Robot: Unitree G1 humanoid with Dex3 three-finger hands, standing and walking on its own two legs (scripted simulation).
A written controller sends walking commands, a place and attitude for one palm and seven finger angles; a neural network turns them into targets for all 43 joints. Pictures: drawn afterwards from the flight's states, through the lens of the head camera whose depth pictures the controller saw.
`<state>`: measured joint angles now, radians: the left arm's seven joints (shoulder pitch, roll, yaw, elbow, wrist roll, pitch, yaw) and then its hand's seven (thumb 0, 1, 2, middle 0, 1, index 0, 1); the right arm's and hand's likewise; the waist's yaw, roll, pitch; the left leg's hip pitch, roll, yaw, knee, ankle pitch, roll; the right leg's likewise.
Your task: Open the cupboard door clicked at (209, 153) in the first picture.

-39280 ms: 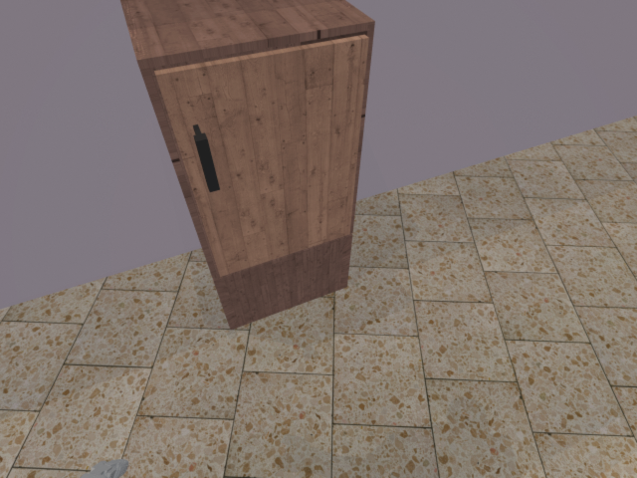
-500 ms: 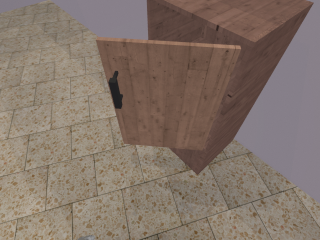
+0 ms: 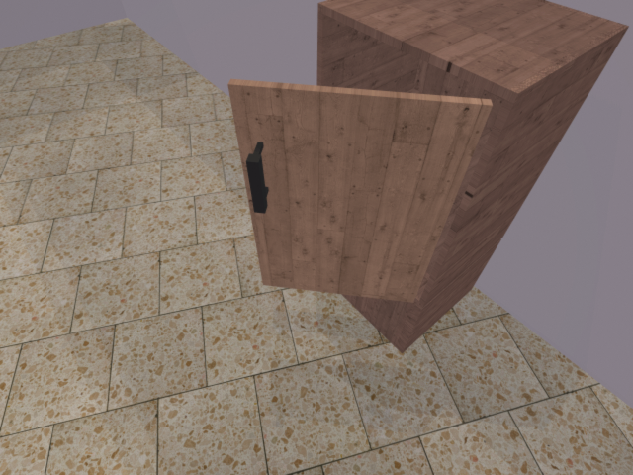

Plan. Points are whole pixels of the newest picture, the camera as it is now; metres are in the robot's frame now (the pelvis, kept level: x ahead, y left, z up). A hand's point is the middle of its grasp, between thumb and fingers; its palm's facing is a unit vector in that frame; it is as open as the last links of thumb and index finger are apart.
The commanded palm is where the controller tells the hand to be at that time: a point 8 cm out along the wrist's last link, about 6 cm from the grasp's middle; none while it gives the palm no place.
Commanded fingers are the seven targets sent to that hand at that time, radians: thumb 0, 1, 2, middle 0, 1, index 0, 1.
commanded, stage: come to a stop and stand still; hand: left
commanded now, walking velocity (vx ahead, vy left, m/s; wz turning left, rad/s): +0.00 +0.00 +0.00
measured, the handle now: (260, 177) +0.61 +0.15 -0.01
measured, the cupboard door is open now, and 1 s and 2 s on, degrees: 42 42 42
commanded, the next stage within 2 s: look again from close up in 0.48 s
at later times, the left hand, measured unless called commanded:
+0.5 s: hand out of the picture -0.01 +0.14 -0.17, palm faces +0.05 -0.99 -0.15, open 7.3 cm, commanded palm none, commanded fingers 0.00 0.90 0.90 -0.20 -0.30 -0.20 -0.30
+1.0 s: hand out of the picture +0.02 +0.17 -0.17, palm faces +0.04 -0.97 -0.23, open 7.3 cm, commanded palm none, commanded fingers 0.00 0.90 0.90 -0.20 -0.30 -0.20 -0.30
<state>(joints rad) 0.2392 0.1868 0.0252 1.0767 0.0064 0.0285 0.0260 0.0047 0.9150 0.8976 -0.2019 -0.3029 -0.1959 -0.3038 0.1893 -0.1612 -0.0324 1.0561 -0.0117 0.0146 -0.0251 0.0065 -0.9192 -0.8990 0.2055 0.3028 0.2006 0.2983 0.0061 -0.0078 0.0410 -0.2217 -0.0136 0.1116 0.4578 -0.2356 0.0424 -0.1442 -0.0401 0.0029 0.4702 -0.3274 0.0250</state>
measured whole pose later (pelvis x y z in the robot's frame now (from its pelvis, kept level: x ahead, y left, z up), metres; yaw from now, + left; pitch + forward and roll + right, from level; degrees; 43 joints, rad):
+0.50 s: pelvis +0.00 -0.02 +0.01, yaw +1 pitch -1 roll +0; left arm 0.29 0.13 0.00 1.13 0.00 0.00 0.03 0.01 0.92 0.90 -0.20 -0.30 -0.20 -0.30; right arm 0.30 -0.13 -0.01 1.17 -0.02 0.01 -0.03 0.01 -0.91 -0.90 0.20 0.30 0.20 0.30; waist -0.01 -0.02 0.05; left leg -0.18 0.01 0.09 0.40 -0.20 0.01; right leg -0.10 -0.01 -0.02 0.40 -0.29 -0.01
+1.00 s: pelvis +0.01 -0.01 -0.01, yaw +0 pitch -1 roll +1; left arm 0.29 0.16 0.00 1.06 0.01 -0.01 0.04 0.00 0.91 0.90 -0.20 -0.30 -0.20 -0.30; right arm 0.25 -0.18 0.00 1.06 -0.02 -0.02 -0.03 0.01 -0.93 -0.90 0.20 0.30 0.20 0.30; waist 0.00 0.01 0.00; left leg -0.23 0.00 0.10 0.53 -0.29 0.02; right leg -0.15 -0.02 -0.01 0.53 -0.38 0.00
